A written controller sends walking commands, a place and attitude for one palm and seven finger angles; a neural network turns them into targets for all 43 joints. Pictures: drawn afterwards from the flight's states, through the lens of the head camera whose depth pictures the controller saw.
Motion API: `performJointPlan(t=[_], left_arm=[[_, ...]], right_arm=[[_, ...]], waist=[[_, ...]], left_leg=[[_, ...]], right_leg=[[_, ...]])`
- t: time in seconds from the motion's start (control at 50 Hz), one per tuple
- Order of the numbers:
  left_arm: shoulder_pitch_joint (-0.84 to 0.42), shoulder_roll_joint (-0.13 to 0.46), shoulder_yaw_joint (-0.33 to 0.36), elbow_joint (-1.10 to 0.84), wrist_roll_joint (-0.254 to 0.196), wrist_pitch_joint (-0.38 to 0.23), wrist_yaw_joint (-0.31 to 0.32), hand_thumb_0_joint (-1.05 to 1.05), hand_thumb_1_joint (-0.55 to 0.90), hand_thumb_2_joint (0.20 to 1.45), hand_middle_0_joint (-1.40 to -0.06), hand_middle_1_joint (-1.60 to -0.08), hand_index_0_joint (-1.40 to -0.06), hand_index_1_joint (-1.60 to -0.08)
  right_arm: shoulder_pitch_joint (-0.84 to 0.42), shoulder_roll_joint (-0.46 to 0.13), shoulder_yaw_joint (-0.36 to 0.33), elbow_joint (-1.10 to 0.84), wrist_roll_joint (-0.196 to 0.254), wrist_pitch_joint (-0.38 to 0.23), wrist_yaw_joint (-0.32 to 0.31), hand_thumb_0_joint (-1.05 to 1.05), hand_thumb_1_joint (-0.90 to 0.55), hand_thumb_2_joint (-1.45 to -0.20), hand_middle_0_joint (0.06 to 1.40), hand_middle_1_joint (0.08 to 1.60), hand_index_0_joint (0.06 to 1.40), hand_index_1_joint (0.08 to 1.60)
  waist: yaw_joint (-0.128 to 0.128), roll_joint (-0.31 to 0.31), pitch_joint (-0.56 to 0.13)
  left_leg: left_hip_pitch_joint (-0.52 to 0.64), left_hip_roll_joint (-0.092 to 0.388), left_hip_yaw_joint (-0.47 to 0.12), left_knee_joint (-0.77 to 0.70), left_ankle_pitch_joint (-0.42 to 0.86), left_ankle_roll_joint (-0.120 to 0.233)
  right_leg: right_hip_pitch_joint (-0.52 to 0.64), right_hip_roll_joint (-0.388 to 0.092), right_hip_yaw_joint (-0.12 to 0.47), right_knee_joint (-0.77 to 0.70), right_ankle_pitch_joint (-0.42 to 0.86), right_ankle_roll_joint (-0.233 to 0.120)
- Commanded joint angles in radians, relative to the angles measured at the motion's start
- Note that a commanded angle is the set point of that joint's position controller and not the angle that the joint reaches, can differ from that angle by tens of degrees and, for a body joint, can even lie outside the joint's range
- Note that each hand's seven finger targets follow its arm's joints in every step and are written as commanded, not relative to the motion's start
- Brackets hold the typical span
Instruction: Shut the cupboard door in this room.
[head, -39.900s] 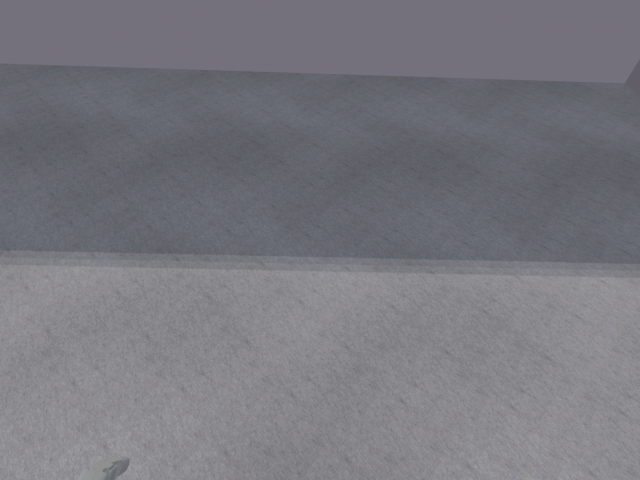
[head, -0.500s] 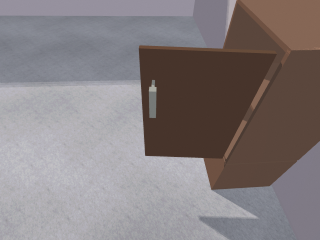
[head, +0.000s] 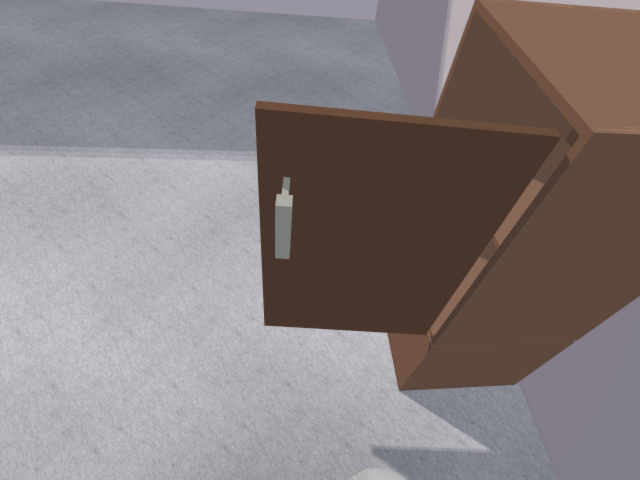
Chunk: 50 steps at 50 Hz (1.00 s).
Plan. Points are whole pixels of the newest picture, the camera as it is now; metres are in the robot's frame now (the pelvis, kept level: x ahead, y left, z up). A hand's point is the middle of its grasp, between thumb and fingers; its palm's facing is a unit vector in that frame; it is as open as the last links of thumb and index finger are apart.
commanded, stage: shuffle to correct the standing spot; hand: left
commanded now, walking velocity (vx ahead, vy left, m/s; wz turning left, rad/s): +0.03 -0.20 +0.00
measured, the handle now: (284, 218) +0.47 +0.08 +0.03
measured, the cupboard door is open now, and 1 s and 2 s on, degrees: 84 84 84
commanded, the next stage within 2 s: come to a stop and stand still in 0.16 s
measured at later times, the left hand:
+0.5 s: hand out of the picture +0.09 +0.07 -0.19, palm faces +0.05 -0.98 -0.17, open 7.3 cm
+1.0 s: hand out of the picture +0.05 +0.06 -0.16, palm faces +0.02 -0.97 -0.26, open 7.4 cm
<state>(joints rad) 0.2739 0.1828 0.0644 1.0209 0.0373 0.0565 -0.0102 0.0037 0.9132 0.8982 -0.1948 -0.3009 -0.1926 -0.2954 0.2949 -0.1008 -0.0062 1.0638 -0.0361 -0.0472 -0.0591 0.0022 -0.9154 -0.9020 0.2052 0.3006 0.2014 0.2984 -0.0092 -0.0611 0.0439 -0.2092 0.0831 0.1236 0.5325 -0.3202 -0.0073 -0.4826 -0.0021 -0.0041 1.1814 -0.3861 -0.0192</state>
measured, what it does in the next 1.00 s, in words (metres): steps to the right: right foot, then left foot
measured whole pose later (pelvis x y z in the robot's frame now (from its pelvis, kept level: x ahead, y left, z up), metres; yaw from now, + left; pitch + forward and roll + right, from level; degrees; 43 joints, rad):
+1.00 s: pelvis +0.03 -0.12 +0.00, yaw +0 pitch -2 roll +1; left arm 0.32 0.17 -0.02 1.00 0.02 0.00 0.03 0.00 0.91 0.90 -0.20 -0.30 -0.20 -0.30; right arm 0.23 -0.20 -0.01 0.97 -0.01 0.01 0.00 0.00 -0.93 -0.90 0.20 0.30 0.20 0.30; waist 0.00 0.05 0.00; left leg -0.22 -0.01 0.10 0.50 -0.25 0.04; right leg -0.22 -0.02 -0.03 0.54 -0.29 0.00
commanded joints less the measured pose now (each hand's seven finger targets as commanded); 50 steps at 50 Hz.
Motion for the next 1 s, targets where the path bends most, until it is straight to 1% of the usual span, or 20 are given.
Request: performJointPlan(t=[0.0, 0.1, 0.14, 0.18, 0.2, 0.22, 0.24, 0.26, 0.34, 0.4, 0.46, 0.5, 0.52, 0.64, 0.68, 0.7, 0.72, 0.74, 0.84, 0.98], left_arm=[[0.020, 0.003, 0.006, -0.076, -0.011, -0.011, -0.012, 0.000, 0.900, 0.900, -0.200, -0.300, -0.200, -0.300], [-0.064, 0.021, 0.008, -0.113, -0.014, -0.021, -0.019, 0.000, 0.900, 0.900, -0.200, -0.300, -0.200, -0.300], [-0.017, 0.043, 0.016, -0.104, -0.014, -0.033, -0.022, 0.000, 0.900, 0.900, -0.200, -0.300, -0.200, -0.300], [0.103, 0.146, 0.032, -0.066, -0.007, -0.055, -0.014, 0.000, 0.900, 0.900, -0.200, -0.300, -0.200, -0.300], [0.156, 0.254, 0.056, -0.052, 0.002, -0.055, 0.001, 0.000, 0.900, 0.900, -0.200, -0.300, -0.200, -0.300], [0.168, 0.260, 0.048, -0.064, -0.006, -0.045, 0.011, 0.000, 0.900, 0.900, -0.200, -0.300, -0.200, -0.300], [0.118, 0.234, 0.040, -0.086, 0.000, -0.034, 0.013, 0.000, 0.900, 0.900, -0.200, -0.300, -0.200, -0.300], [0.054, 0.205, 0.038, -0.090, 0.001, -0.039, 0.017, 0.000, 0.900, 0.900, -0.200, -0.300, -0.200, -0.300], [-0.030, 0.123, -0.001, -0.103, -0.004, -0.070, 0.045, 0.000, 0.900, 0.900, -0.200, -0.300, -0.200, -0.300], [-0.013, 0.159, 0.006, -0.094, -0.009, -0.067, 0.051, 0.000, 0.900, 0.900, -0.200, -0.300, -0.200, -0.300], [-0.037, 0.143, 0.006, -0.093, -0.030, -0.052, 0.046, 0.000, 0.900, 0.900, -0.200, -0.300, -0.200, -0.300], [-0.023, 0.081, -0.001, -0.101, -0.034, -0.037, 0.041, 0.000, 0.900, 0.900, -0.200, -0.300, -0.200, -0.300], [-0.037, 0.079, -0.006, -0.089, -0.022, -0.027, 0.046, 0.000, 0.900, 0.900, -0.200, -0.300, -0.200, -0.300], [0.041, 0.047, -0.019, -0.045, -0.012, -0.034, 0.046, 0.000, 0.900, 0.900, -0.200, -0.300, -0.200, -0.300], [0.035, 0.084, -0.024, -0.040, -0.009, -0.054, 0.049, 0.000, 0.900, 0.900, -0.200, -0.300, -0.200, -0.300], [0.141, 0.103, -0.032, -0.029, -0.006, -0.081, 0.085, 0.000, 0.900, 0.900, -0.200, -0.300, -0.200, -0.300], [0.027, 0.175, -0.029, -0.080, -0.018, -0.088, 0.080, 0.000, 0.900, 0.900, -0.200, -0.300, -0.200, -0.300], [0.004, 0.160, -0.026, -0.093, -0.019, -0.090, 0.074, 0.000, 0.900, 0.900, -0.200, -0.300, -0.200, -0.300], [0.022, 0.110, -0.052, -0.092, -0.019, -0.088, 0.060, 0.000, 0.900, 0.900, -0.200, -0.300, -0.200, -0.300], [0.041, 0.123, -0.057, -0.082, -0.020, -0.084, 0.050, 0.000, 0.900, 0.900, -0.200, -0.300, -0.200, -0.300]], right_arm=[[0.066, -0.221, -0.054, -0.027, -0.005, 0.000, -0.007, 0.000, -0.900, -0.900, 0.200, 0.300, 0.200, 0.300], [0.044, -0.270, -0.090, -0.046, -0.010, 0.032, 0.011, 0.000, -0.900, -0.900, 0.200, 0.300, 0.200, 0.300], [0.021, -0.292, -0.105, -0.056, -0.008, 0.043, 0.013, 0.000, -0.900, -0.900, 0.200, 0.300, 0.200, 0.300], [0.043, -0.240, -0.101, -0.061, 0.000, 0.048, 0.022, 0.000, -0.900, -0.900, 0.200, 0.300, 0.200, 0.300], [0.041, -0.146, -0.080, -0.091, 0.009, 0.053, 0.025, 0.000, -0.900, -0.900, 0.200, 0.300, 0.200, 0.300], [0.007, -0.150, -0.068, -0.113, 0.018, 0.067, 0.013, 0.000, -0.900, -0.900, 0.200, 0.300, 0.200, 0.300], [0.005, -0.139, -0.070, -0.119, 0.020, 0.070, 0.013, 0.000, -0.900, -0.900, 0.200, 0.300, 0.200, 0.300], [0.001, -0.148, -0.074, -0.105, 0.017, 0.070, 0.012, 0.000, -0.900, -0.900, 0.200, 0.300, 0.200, 0.300], [-0.003, -0.107, -0.038, -0.076, 0.026, 0.059, 0.034, 0.000, -0.900, -0.900, 0.200, 0.300, 0.200, 0.300], [0.000, -0.093, -0.030, -0.070, 0.032, 0.060, 0.032, 0.000, -0.900, -0.900, 0.200, 0.300, 0.200, 0.300], [0.041, -0.146, -0.038, -0.065, 0.025, 0.059, 0.027, 0.000, -0.900, -0.900, 0.200, 0.300, 0.200, 0.300], [-0.035, -0.225, -0.049, -0.112, 0.009, 0.061, 0.025, 0.000, -0.900, -0.900, 0.200, 0.300, 0.200, 0.300], [-0.093, -0.199, -0.040, -0.118, 0.009, 0.061, 0.028, 0.000, -0.900, -0.900, 0.200, 0.300, 0.200, 0.300], [-0.110, -0.190, -0.044, -0.134, 0.014, 0.051, 0.023, 0.000, -0.900, -0.900, 0.200, 0.300, 0.200, 0.300], [-0.093, -0.166, -0.044, -0.131, 0.024, 0.050, 0.028, 0.000, -0.900, -0.900, 0.200, 0.300, 0.200, 0.300], [-0.141, -0.213, -0.046, -0.191, 0.039, 0.024, 0.040, 0.000, -0.900, -0.900, 0.200, 0.300, 0.200, 0.300], [-0.066, -0.165, -0.042, -0.202, 0.035, 0.038, 0.053, 0.000, -0.900, -0.900, 0.200, 0.300, 0.200, 0.300], [-0.092, -0.165, -0.040, -0.183, 0.025, 0.043, 0.058, 0.000, -0.900, -0.900, 0.200, 0.300, 0.200, 0.300], [-0.069, -0.172, -0.026, -0.165, 0.025, 0.036, 0.059, 0.000, -0.900, -0.900, 0.200, 0.300, 0.200, 0.300], [-0.027, -0.173, -0.011, -0.123, 0.019, 0.033, 0.059, 0.000, -0.900, -0.900, 0.200, 0.300, 0.200, 0.300]], waist=[[0.010, 0.222, 0.032], [-0.021, 0.284, 0.024], [0.002, 0.260, -0.023], [0.050, 0.028, -0.100], [0.079, -0.325, -0.152], [0.101, -0.310, -0.210], [0.078, -0.217, -0.146], [0.049, -0.299, -0.143], [0.001, -0.089, -0.113], [0.014, -0.012, -0.099], [-0.008, 0.053, -0.084], [0.031, 0.271, -0.022], [0.037, 0.309, 0.021], [0.058, 0.096, -0.059], [0.031, -0.041, -0.061], [0.052, 0.012, -0.153], [-0.019, -0.036, -0.209], [-0.006, -0.029, -0.163], [-0.005, 0.032, 0.002], [-0.002, 0.025, 0.071]], left_leg=[[0.020, 0.234, -0.122, -0.210, 0.594, 0.150], [-0.005, 0.216, -0.091, -0.164, 0.436, 0.104], [-0.023, 0.204, -0.102, -0.080, 0.348, 0.069], [-0.153, 0.084, -0.015, 0.151, 0.122, -0.004], [-0.357, -0.051, 0.046, 0.430, -0.339, -0.039], [-0.325, -0.044, -0.069, 0.599, -0.433, -0.019], [-0.333, -0.027, -0.076, 0.683, -0.385, -0.004], [-0.352, -0.016, -0.085, 0.724, -0.332, -0.004], [-0.188, -0.017, -0.089, 0.402, -0.188, -0.022], [-0.081, -0.060, -0.055, 0.110, -0.085, -0.029], [0.115, -0.019, -0.095, -0.142, 0.152, 0.000], [-0.041, 0.166, -0.277, -0.200, 0.351, 0.114], [-0.123, 0.160, -0.270, -0.246, 0.365, 0.141], [0.006, 0.112, -0.216, -0.151, 0.464, 0.144], [0.016, 0.028, -0.164, -0.092, 0.317, 0.069], [0.083, 0.024, -0.125, 0.093, 0.335, 0.028], [-0.001, -0.049, -0.103, 0.013, 0.007, 0.014], [0.009, -0.052, -0.105, -0.026, 0.007, 0.022], [-0.015, 0.020, -0.172, -0.121, 0.113, 0.061], [-0.033, -0.005, -0.150, -0.181, 0.004, 0.049]], right_leg=[[-0.059, -0.063, -0.004, -0.123, 0.047, 0.036], [0.058, -0.042, -0.104, -0.436, 0.083, 0.051], [0.182, -0.021, -0.127, -0.598, 0.149, 0.046], [0.427, -0.084, -0.052, -0.765, 0.350, 0.024], [0.552, -0.316, 0.207, -0.794, 0.613, -0.069], [0.476, -0.372, 0.264, -0.822, 0.709, -0.158], [0.391, -0.349, 0.206, -0.834, 0.598, -0.187], [0.375, -0.299, 0.216, -0.840, 0.549, -0.171], [0.301, -0.272, 0.093, -0.781, 0.718, -0.155], [0.290, -0.294, 0.138, -0.747, 0.709, -0.167], [0.176, -0.238, 0.110, -0.700, 0.458, -0.090], [0.192, -0.103, -0.016, -0.637, 0.131, -0.004], [0.240, -0.073, -0.040, -0.565, 0.019, 0.012], [0.260, -0.072, -0.013, -0.634, 0.108, 0.022], [0.271, -0.138, 0.106, -0.774, 0.347, -0.002], [0.290, -0.196, 0.172, -0.752, 0.708, -0.010], [0.318, -0.242, 0.198, -0.756, 0.334, -0.059], [0.269, -0.222, 0.207, -0.754, 0.220, -0.073], [0.172, -0.100, 0.083, -0.754, 0.113, -0.026], [0.140, -0.104, 0.106, -0.834, -0.033, -0.034]])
